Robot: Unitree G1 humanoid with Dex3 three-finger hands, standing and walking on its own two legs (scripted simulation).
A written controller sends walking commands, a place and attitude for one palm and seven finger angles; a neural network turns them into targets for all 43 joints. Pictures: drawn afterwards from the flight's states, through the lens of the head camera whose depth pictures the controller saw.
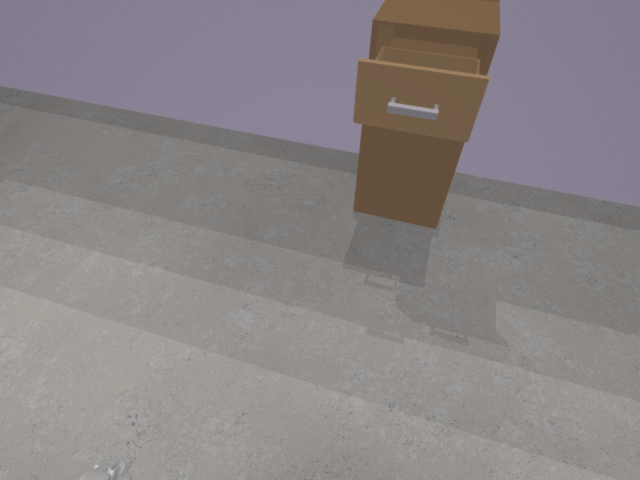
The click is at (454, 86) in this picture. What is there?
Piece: drawer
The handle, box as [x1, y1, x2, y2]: [387, 97, 438, 119]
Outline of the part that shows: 387,106 387,112 430,119 436,119 438,111 437,104 435,104 433,109 395,103 395,98 393,97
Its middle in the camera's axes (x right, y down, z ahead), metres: +0.25 -0.35 +1.04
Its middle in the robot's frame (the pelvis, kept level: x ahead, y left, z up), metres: +1.02 -0.20 -0.04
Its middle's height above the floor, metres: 0.73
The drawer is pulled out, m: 0.30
